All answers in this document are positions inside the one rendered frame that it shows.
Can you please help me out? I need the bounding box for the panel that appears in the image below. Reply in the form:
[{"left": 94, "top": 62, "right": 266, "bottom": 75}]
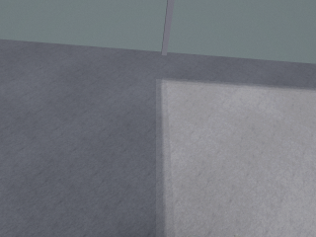
[{"left": 161, "top": 0, "right": 175, "bottom": 56}]

